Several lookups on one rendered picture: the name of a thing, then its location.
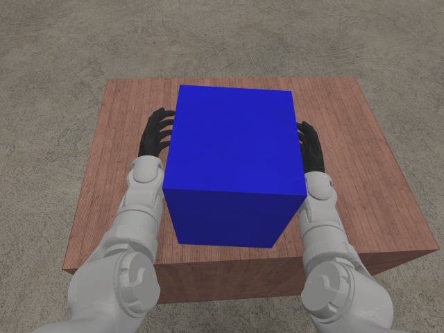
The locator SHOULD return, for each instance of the robot left forearm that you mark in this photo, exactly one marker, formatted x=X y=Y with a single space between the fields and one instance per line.
x=138 y=217

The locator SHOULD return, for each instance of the right robot upper arm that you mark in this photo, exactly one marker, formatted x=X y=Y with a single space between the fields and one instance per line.
x=339 y=299

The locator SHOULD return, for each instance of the robot right forearm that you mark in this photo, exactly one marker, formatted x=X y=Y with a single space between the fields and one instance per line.
x=322 y=234

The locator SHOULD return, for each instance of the carton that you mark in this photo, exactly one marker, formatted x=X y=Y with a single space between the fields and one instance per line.
x=234 y=173

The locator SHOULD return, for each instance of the pedestal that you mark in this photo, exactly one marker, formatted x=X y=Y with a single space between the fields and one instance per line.
x=378 y=211

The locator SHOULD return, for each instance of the robot left hand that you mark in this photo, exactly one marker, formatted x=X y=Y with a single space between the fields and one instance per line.
x=150 y=142

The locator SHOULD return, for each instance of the left robot upper arm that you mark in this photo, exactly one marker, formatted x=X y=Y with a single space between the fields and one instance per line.
x=110 y=295

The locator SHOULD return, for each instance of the robot right hand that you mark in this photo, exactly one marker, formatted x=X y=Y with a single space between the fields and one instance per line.
x=312 y=155

